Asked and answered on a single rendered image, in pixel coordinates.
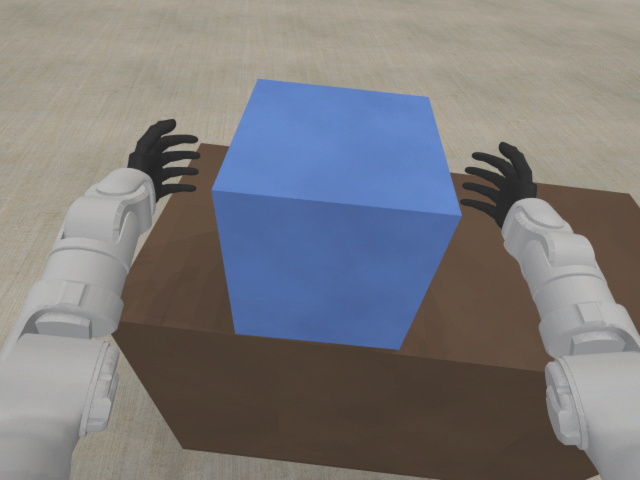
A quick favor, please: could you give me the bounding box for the robot left upper arm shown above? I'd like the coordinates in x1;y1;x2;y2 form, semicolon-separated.
0;333;120;480

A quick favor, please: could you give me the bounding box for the robot right forearm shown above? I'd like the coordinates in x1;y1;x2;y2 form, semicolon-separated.
501;198;640;358

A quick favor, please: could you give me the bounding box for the left robot hand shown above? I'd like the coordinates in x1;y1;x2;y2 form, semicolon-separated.
127;119;200;203

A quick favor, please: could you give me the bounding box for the carton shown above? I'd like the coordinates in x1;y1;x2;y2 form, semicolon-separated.
211;79;462;350

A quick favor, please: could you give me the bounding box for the robot right upper arm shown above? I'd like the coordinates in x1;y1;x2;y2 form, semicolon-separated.
545;351;640;480

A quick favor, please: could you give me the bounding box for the pedestal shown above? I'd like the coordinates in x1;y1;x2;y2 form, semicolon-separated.
111;143;640;480

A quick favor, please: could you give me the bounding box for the robot left forearm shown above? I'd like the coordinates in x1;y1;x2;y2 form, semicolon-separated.
0;168;156;374

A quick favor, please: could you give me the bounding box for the right robot hand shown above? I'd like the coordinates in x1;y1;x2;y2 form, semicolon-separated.
460;142;537;229

